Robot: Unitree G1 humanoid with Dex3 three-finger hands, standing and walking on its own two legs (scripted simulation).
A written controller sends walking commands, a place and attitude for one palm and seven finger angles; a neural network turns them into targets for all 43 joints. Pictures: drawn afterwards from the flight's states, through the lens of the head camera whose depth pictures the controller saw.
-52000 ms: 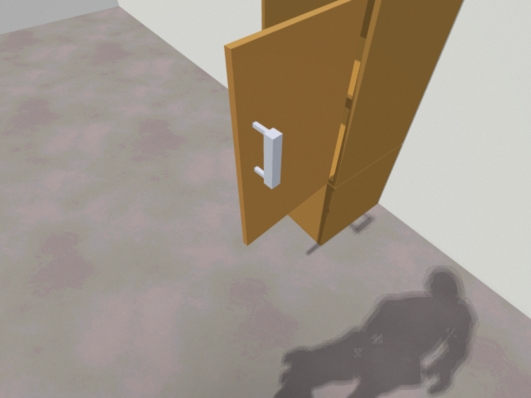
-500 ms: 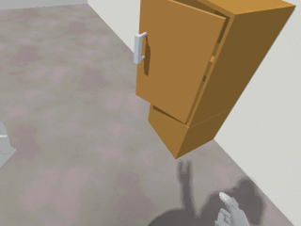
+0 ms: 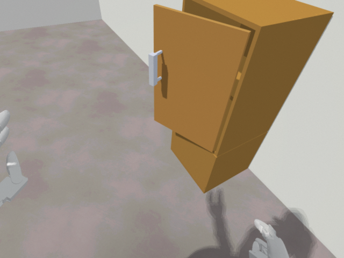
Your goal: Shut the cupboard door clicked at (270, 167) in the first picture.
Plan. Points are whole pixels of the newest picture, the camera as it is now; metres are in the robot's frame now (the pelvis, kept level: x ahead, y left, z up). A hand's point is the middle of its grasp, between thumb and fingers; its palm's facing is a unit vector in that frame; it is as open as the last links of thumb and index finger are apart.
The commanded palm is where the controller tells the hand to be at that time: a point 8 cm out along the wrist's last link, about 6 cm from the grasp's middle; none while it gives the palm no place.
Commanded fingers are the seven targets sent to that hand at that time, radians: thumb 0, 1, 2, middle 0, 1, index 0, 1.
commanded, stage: stop stepping back and stand still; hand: left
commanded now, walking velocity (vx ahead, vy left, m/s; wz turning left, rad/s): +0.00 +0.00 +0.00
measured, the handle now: (156, 67) +0.86 +0.10 +0.01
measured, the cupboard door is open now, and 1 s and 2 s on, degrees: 23 23 23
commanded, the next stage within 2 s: let the arm hang, fingers relaxed in 0.22 s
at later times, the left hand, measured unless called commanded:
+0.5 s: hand (73, 255) +0.16 +0.23 -0.07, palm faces +0.04 -0.93 -0.37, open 7.4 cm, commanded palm none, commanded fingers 0.00 0.90 0.90 -0.20 -0.30 -0.20 -0.30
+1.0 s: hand out of the picture -0.11 +0.21 -0.17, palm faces +0.03 -0.97 -0.24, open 7.3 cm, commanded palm none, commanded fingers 0.00 0.90 0.90 -0.20 -0.30 -0.20 -0.30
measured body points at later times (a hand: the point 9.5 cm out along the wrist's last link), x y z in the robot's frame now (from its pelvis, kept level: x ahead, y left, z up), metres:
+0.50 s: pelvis -0.02 +0.01 -0.01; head -0.03 -0.02 +0.44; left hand +0.15 +0.28 -0.05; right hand +0.13 -0.25 -0.13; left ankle +0.05 +0.09 -0.74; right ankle -0.08 -0.10 -0.74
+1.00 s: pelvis -0.03 +0.02 +0.00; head -0.03 +0.01 +0.45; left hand -0.11 +0.26 -0.15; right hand -0.04 -0.22 -0.16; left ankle +0.05 +0.09 -0.74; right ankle -0.08 -0.10 -0.74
